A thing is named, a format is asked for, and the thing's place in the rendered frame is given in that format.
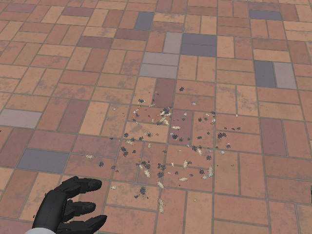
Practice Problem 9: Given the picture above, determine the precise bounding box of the robot left hand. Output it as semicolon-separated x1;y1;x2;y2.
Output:
32;175;107;234

